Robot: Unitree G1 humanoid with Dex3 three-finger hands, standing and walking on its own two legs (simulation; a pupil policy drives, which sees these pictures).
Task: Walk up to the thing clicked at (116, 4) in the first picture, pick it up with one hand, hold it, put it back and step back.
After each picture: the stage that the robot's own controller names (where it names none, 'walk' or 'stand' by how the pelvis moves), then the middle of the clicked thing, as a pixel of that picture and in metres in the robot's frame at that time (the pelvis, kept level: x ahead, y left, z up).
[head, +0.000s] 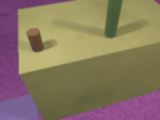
stand; (112, 16) +0.78 -0.13 +0.02
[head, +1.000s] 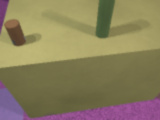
sink last; (104, 14) +0.69 -0.06 +0.05
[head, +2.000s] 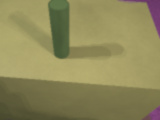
rise first; (60, 32) +0.52 +0.16 +0.05
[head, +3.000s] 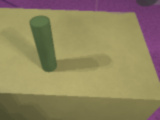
stand; (45, 47) +0.50 +0.19 +0.04
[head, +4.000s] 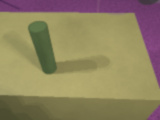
stand; (44, 50) +0.50 +0.19 +0.02
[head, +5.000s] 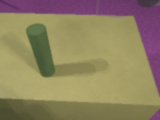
stand; (42, 53) +0.49 +0.20 +0.01
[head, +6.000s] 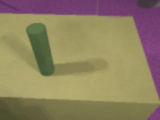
stand; (42, 52) +0.50 +0.20 +0.01
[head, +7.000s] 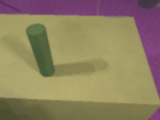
stand; (42, 53) +0.49 +0.20 +0.01
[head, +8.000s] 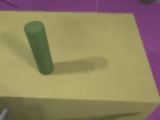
rise first; (41, 51) +0.49 +0.21 +0.02
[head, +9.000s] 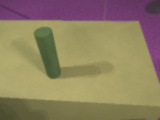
go down; (49, 55) +0.50 +0.20 +0.02
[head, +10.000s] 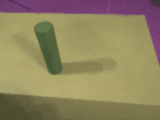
go down; (50, 51) +0.50 +0.20 +0.02
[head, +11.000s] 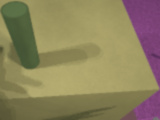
go down; (24, 41) +0.47 +0.19 +0.07
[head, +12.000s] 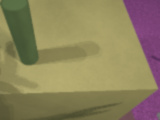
approach; (23, 36) +0.48 +0.19 +0.08
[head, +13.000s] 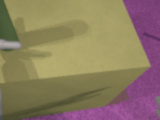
close; out of the picture +0.51 +0.21 +0.11
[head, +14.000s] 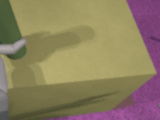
lift; (4, 25) +0.48 +0.21 +0.10
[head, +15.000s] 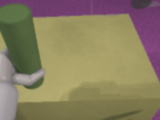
lift; (25, 54) +0.33 +0.17 +0.21
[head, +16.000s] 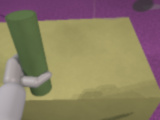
hold; (32, 58) +0.34 +0.16 +0.18
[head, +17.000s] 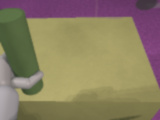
hold; (22, 58) +0.32 +0.19 +0.19
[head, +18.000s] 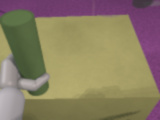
crouch; (29, 59) +0.32 +0.16 +0.19
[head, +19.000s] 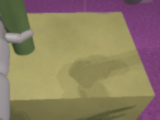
crouch; (14, 16) +0.46 +0.21 +0.22
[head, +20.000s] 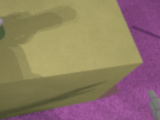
lower; out of the picture +0.54 +0.22 +0.11
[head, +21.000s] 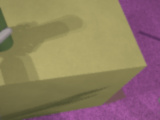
lower; out of the picture +0.52 +0.22 +0.11
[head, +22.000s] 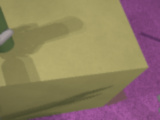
lower; out of the picture +0.52 +0.22 +0.11
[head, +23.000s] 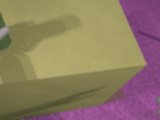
lower; out of the picture +0.52 +0.22 +0.11
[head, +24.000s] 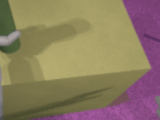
loosen; out of the picture +0.51 +0.20 +0.11
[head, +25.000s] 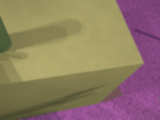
withdraw; out of the picture +0.50 +0.21 +0.11
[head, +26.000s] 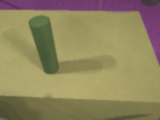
sink last; (46, 48) +0.48 +0.19 +0.06
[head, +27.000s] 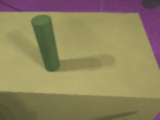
stand; (47, 46) +0.50 +0.19 +0.06
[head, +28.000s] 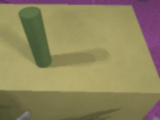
stand; (38, 41) +0.50 +0.20 +0.08
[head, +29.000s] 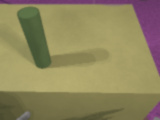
stand; (37, 41) +0.49 +0.21 +0.08
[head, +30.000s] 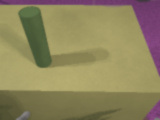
stand; (37, 41) +0.50 +0.21 +0.08
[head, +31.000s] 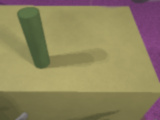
stand; (36, 41) +0.50 +0.20 +0.08
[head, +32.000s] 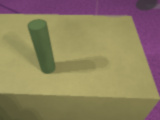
stand; (43, 49) +0.51 +0.20 +0.04
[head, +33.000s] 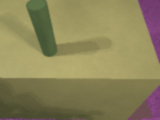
walk; (44, 31) +0.54 +0.18 +0.04
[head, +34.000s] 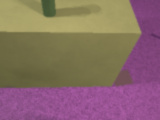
walk; out of the picture +0.79 +0.20 +0.03
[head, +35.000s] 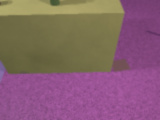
stand; out of the picture +1.10 +0.29 +0.03
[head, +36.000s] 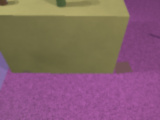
stand; out of the picture +1.11 +0.21 +0.02
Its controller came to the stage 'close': yes
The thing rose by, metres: 0.19
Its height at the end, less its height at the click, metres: +0.00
